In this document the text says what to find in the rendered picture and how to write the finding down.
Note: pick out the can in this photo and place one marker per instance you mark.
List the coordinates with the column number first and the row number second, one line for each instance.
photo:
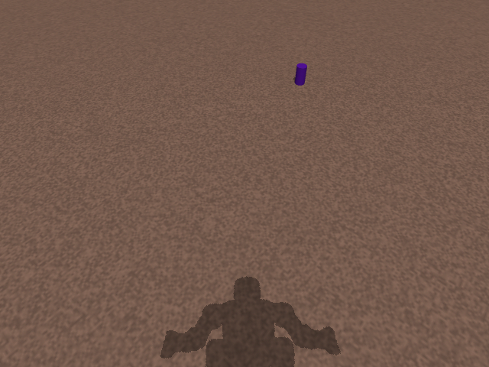
column 300, row 74

